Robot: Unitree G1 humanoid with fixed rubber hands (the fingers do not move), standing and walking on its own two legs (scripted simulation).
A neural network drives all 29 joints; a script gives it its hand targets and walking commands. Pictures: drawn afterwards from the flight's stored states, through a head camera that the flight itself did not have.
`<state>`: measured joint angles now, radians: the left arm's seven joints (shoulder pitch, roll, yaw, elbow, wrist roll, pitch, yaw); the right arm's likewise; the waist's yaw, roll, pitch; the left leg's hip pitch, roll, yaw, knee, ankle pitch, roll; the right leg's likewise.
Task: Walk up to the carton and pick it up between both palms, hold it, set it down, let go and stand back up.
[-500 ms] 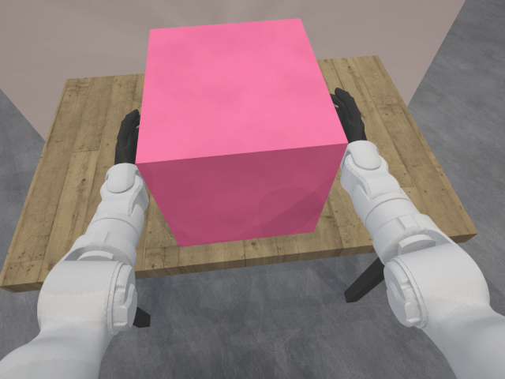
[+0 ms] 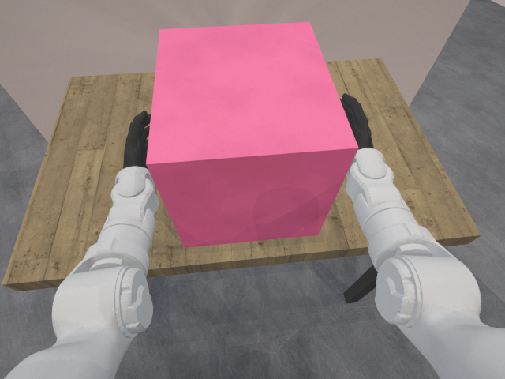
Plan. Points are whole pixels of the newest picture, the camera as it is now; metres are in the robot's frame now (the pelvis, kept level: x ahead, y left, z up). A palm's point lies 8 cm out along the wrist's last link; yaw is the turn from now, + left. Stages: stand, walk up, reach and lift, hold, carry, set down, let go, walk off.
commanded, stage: reach and lift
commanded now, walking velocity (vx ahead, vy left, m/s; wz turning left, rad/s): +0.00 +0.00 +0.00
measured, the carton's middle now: (244, 139) +0.52 +0.03 +0.04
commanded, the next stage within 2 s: none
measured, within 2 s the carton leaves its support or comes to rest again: leaves its support in 0.38 s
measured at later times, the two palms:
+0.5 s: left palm (138, 166) +0.43 +0.20 +0.07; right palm (360, 154) +0.44 -0.15 +0.09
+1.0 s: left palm (135, 171) +0.41 +0.20 +0.09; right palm (369, 155) +0.42 -0.15 +0.11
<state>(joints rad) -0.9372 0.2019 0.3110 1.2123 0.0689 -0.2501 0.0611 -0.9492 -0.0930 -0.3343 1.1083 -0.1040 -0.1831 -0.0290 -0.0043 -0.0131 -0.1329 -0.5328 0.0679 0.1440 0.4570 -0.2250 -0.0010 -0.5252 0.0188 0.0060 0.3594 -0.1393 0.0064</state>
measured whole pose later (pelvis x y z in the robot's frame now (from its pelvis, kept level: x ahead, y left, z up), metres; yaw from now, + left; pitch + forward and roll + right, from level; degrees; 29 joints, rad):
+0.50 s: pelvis -0.01 +0.00 +0.00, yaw +0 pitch +17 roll -1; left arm -0.92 0.19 0.30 1.22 0.08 -0.32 0.09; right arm -0.89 -0.08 -0.34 1.12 -0.14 -0.36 -0.06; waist 0.00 -0.01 -0.13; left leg -0.53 0.07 0.14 0.46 -0.21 0.00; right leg -0.52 0.02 0.00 0.35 -0.12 0.01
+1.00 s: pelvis -0.02 +0.00 +0.00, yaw +0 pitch +16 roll -1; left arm -0.87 0.19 0.17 1.15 -0.05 -0.18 0.13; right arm -0.89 -0.10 -0.31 1.13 -0.11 -0.25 -0.04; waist 0.00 -0.01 -0.20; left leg -0.53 0.07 0.14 0.46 -0.20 0.00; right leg -0.52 0.02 0.00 0.35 -0.11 0.01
